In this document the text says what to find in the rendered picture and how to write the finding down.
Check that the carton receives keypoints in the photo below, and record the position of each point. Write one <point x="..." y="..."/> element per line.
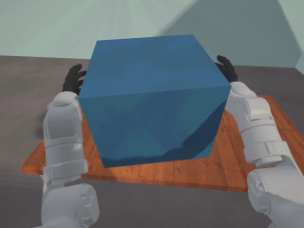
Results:
<point x="152" y="99"/>

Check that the robot left hand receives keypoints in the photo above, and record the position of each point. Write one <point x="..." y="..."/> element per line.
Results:
<point x="71" y="80"/>

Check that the right robot upper arm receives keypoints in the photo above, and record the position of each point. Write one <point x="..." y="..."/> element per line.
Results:
<point x="278" y="192"/>

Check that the robot right forearm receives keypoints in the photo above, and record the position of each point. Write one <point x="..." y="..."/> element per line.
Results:
<point x="256" y="125"/>

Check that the left robot upper arm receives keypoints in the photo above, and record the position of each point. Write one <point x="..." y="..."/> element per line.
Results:
<point x="74" y="206"/>

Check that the table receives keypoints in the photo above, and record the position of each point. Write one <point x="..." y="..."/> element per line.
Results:
<point x="225" y="170"/>

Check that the robot right hand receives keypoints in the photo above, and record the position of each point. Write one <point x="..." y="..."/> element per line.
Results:
<point x="227" y="69"/>

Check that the robot left forearm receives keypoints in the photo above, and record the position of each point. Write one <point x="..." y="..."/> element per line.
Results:
<point x="63" y="140"/>

